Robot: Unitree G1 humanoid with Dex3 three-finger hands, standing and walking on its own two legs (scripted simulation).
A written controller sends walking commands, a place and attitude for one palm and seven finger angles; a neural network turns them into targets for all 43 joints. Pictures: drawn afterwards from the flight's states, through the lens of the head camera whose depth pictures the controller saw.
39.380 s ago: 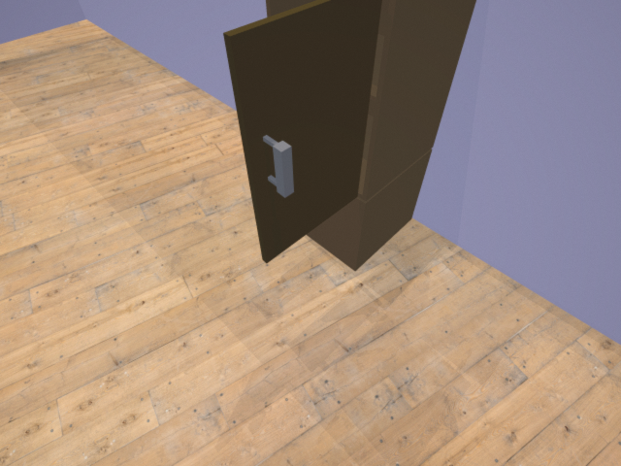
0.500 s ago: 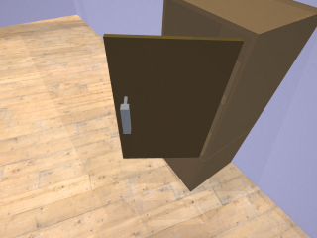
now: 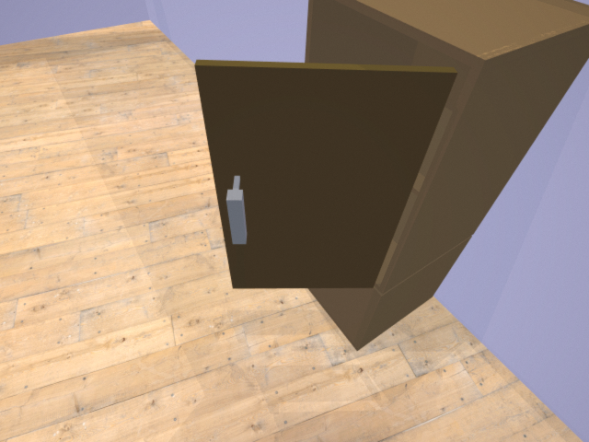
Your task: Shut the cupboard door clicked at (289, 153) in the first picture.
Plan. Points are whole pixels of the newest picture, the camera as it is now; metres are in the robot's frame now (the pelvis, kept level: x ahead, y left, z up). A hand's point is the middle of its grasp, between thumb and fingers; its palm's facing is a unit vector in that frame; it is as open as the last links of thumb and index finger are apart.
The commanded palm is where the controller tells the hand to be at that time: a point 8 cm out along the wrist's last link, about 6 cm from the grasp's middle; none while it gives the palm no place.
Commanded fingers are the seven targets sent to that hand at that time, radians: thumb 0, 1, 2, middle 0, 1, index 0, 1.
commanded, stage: look again from close up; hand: left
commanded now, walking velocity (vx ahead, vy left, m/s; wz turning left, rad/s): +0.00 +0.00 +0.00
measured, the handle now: (238, 209) +0.51 +0.14 -0.01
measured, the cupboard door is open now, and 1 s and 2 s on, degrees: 58 58 58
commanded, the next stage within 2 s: shuffle to correct the standing spot in 0.36 s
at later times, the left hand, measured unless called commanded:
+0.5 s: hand out of the picture +0.05 +0.17 -0.17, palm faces -0.01 -0.98 -0.22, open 7.4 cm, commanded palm none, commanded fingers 0.00 0.90 0.90 -0.20 -0.30 -0.20 -0.30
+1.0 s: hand out of the picture +0.00 +0.10 -0.20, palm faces +0.13 -0.98 -0.12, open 7.4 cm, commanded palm none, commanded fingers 0.00 0.90 0.90 -0.20 -0.30 -0.20 -0.30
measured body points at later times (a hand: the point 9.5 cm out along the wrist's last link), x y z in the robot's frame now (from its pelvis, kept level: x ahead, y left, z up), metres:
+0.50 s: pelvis +0.01 -0.02 +0.00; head +0.01 -0.01 +0.45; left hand +0.05 +0.22 -0.15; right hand +0.05 -0.26 -0.15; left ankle +0.01 +0.07 -0.74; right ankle +0.04 -0.16 -0.74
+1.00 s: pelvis +0.07 -0.05 -0.01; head +0.09 -0.02 +0.44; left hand +0.00 +0.16 -0.18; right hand +0.07 -0.27 -0.16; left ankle +0.01 +0.06 -0.74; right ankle +0.04 -0.16 -0.74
